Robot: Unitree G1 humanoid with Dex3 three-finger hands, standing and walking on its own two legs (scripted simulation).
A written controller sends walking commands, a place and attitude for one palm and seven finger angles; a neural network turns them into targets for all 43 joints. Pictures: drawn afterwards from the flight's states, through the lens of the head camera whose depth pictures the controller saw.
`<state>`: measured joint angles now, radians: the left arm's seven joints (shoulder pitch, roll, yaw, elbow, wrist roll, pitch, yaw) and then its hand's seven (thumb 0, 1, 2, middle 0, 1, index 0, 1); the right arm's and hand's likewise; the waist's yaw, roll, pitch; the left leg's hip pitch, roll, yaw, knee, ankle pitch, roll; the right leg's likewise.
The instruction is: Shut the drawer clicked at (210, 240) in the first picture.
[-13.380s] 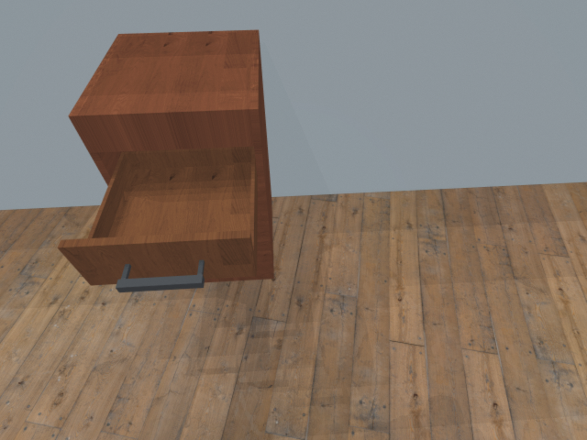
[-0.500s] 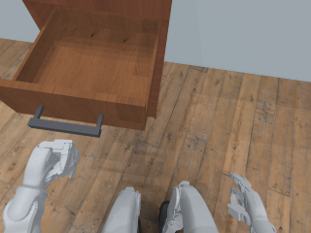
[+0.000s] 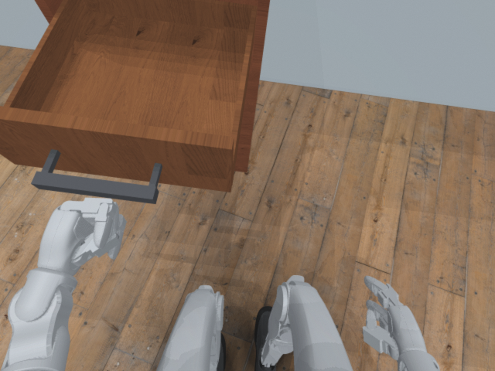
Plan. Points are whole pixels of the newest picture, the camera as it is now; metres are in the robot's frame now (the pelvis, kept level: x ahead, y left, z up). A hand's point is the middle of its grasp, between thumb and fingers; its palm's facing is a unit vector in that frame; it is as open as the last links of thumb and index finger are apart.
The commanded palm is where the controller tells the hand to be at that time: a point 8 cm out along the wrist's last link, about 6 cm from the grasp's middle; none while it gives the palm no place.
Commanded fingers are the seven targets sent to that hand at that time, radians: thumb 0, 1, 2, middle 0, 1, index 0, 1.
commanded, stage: bring the fist close to the handle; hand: left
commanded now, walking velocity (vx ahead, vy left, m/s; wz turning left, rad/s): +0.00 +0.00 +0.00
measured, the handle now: (101, 175) +0.40 +0.24 +0.01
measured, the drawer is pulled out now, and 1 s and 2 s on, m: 0.30 0.22 0.10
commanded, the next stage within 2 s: push the drawer shut in 0.16 s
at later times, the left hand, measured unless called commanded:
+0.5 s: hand (120, 226) +0.32 +0.20 +0.00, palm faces -0.12 -0.99 -0.05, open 3.1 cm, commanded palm +0.33 +0.25 +0.01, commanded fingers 0.00 0.90 0.90 -1.40 -1.60 -1.40 -1.60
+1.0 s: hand (131, 184) +0.39 +0.20 +0.00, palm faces -0.12 -0.99 -0.06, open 3.1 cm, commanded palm +0.39 +0.25 +0.01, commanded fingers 0.00 0.90 0.90 -1.40 -1.60 -1.40 -1.60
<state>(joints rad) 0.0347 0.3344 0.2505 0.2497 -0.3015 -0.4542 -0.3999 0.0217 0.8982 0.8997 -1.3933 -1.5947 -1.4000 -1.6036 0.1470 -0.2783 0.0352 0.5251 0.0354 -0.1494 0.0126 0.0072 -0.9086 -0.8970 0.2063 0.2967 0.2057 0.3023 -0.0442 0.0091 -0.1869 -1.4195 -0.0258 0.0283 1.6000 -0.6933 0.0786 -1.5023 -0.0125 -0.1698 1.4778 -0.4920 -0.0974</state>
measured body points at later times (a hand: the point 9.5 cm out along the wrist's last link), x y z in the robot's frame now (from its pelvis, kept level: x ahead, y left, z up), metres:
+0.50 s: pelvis +0.01 +0.02 +0.00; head +0.17 +0.05 +0.42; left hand +0.32 +0.26 +0.01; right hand +0.21 -0.22 -0.10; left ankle +0.02 +0.08 -0.55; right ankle +0.09 -0.08 -0.55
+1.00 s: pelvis +0.00 +0.01 +0.00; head +0.17 +0.04 +0.42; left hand +0.39 +0.25 +0.01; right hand +0.17 -0.24 -0.10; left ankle +0.02 +0.08 -0.55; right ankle +0.09 -0.08 -0.55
